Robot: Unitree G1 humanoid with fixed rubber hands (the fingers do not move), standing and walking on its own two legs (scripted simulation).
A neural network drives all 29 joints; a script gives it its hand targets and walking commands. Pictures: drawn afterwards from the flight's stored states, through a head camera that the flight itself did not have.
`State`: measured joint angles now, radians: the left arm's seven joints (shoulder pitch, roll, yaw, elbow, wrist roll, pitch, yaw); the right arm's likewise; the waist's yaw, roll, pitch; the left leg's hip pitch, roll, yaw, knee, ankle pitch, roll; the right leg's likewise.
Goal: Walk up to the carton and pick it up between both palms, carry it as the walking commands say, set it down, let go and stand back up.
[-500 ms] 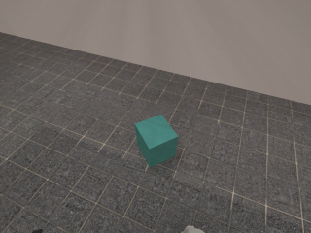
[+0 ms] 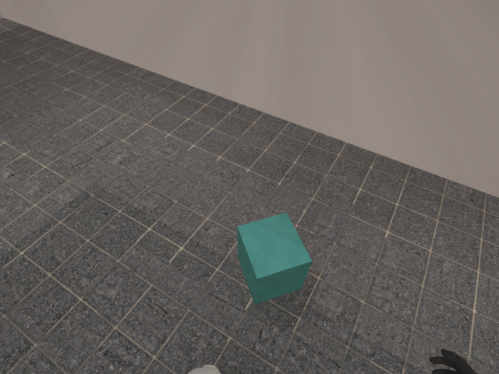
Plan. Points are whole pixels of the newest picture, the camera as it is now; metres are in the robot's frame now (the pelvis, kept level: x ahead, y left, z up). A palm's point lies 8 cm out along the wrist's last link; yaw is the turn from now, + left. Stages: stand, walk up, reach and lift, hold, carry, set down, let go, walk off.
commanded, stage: walk up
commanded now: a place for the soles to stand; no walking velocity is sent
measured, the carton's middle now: (270, 258) +0.66 -0.02 -0.64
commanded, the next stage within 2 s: none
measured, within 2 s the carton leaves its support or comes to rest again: neither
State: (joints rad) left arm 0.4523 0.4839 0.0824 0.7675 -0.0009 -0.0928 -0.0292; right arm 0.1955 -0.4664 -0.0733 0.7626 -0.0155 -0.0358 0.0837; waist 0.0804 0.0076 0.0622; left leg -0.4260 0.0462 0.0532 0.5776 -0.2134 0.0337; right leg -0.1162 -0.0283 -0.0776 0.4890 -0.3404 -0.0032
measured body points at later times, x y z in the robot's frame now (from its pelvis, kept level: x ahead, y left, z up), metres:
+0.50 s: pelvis +0.12 +0.03 -0.01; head +0.14 +0.03 +0.44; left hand +0.22 +0.36 -0.11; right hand +0.18 -0.30 -0.11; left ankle +0.12 +0.11 -0.73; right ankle +0.18 -0.09 -0.74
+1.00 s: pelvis +0.15 +0.00 +0.01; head +0.15 -0.01 +0.46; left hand +0.25 +0.32 -0.10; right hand +0.25 -0.33 -0.10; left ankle +0.12 +0.11 -0.73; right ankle +0.18 -0.09 -0.73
